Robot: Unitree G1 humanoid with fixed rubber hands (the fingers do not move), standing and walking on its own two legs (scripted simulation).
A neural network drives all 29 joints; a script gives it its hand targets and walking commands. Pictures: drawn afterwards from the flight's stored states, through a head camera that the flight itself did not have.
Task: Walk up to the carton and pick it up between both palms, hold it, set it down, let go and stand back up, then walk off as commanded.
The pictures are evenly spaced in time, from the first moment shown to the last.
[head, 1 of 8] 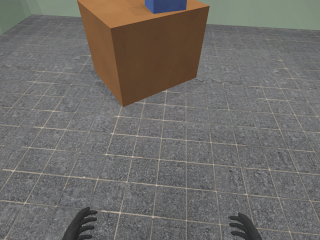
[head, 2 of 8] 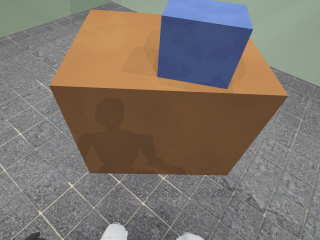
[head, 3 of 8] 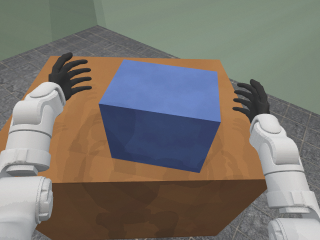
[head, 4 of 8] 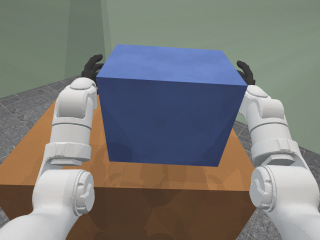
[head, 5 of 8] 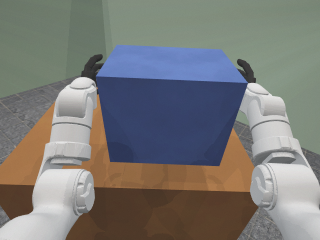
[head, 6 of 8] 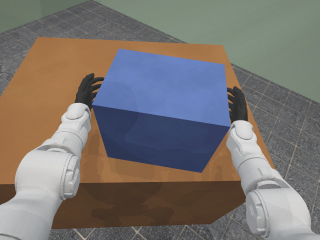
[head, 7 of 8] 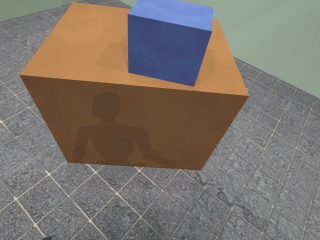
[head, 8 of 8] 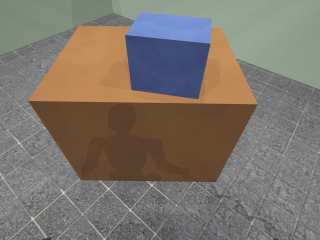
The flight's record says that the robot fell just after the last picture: no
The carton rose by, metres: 0.19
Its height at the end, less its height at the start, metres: +0.00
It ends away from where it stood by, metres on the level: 0.01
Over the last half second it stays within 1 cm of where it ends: yes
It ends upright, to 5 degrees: yes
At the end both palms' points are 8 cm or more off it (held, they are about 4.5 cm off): yes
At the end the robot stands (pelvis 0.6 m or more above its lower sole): yes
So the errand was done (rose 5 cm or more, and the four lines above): yes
